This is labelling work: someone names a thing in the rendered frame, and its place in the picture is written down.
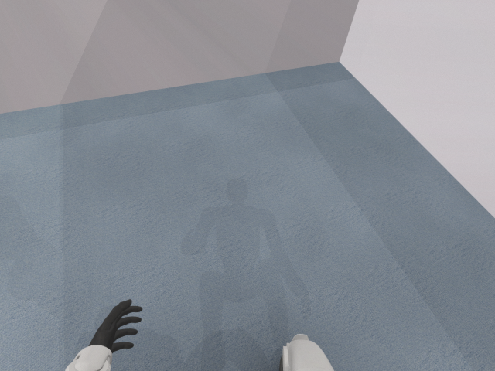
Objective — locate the robot left forearm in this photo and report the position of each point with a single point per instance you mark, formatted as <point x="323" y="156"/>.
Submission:
<point x="92" y="358"/>

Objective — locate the right robot shin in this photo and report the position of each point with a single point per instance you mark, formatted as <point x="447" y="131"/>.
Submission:
<point x="300" y="337"/>

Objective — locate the right robot thigh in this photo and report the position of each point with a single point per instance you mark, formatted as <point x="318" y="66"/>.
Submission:
<point x="304" y="355"/>

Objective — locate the robot left hand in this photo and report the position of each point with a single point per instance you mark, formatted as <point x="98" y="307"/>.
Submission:
<point x="108" y="332"/>

